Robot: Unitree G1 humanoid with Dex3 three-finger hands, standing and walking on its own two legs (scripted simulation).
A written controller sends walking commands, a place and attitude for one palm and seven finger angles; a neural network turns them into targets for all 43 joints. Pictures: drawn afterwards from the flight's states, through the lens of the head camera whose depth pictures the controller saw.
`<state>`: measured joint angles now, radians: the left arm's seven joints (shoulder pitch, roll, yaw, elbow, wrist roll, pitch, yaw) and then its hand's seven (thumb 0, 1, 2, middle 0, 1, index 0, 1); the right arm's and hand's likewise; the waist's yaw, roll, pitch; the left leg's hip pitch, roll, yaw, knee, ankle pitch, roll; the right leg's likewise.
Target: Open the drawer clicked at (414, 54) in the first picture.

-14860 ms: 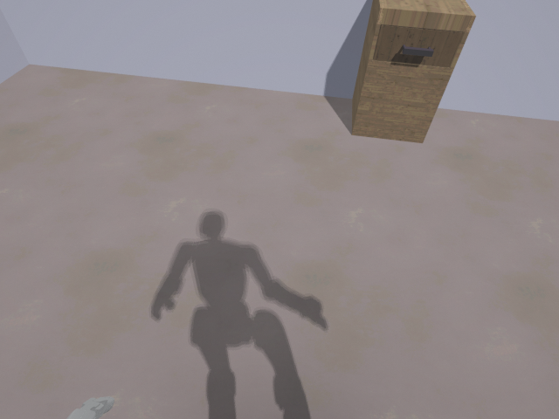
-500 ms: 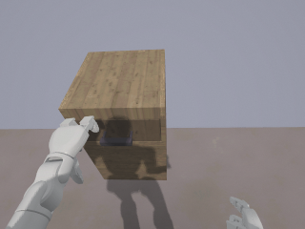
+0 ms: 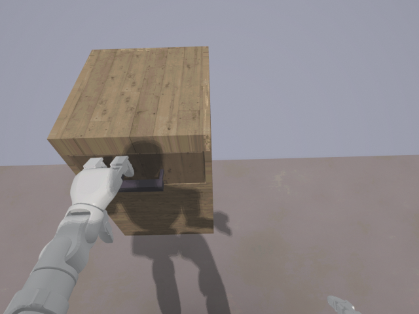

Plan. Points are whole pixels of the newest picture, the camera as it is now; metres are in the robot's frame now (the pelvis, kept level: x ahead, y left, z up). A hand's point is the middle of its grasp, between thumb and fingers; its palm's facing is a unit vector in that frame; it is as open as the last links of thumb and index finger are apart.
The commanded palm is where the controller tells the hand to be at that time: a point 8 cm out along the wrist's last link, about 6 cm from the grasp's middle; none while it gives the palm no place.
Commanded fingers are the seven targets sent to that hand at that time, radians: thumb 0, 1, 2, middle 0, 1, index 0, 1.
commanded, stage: move the hooked fingers above the handle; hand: left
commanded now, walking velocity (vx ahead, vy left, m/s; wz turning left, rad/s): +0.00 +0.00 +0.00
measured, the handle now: (140, 179) +0.51 +0.25 -0.19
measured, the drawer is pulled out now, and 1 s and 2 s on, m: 0.00 0.00 0.00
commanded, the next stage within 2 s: none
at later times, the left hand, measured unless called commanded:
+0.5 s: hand (123, 189) +0.40 +0.24 -0.07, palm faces -0.04 -0.05 -1.00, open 13.8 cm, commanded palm +0.39 +0.25 -0.02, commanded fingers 0.00 -0.50 0.30 -0.30 -1.20 -0.30 -1.20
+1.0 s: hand (133, 182) +0.46 +0.25 -0.13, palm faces -0.01 -0.02 -1.00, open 13.8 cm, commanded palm +0.43 +0.23 -0.07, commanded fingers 0.00 -0.50 0.30 -0.30 -1.20 -0.30 -1.20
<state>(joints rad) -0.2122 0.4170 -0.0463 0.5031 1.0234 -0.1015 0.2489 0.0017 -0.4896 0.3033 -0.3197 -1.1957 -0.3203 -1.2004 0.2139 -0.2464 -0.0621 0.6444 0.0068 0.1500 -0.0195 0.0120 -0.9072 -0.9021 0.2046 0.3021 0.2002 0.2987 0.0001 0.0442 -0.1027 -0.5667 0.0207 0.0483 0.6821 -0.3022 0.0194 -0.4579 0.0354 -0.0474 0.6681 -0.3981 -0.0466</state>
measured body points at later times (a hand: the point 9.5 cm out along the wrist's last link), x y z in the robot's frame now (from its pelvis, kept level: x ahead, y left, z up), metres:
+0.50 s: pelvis -0.02 +0.02 -0.04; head +0.07 +0.02 +0.40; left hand +0.40 +0.24 -0.01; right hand +0.04 -0.25 -0.17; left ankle +0.02 +0.11 -0.72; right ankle -0.05 -0.09 -0.72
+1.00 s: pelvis -0.04 +0.03 -0.09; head +0.11 +0.05 +0.33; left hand +0.45 +0.25 -0.08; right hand -0.04 -0.24 -0.21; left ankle +0.02 +0.11 -0.72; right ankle -0.05 -0.09 -0.72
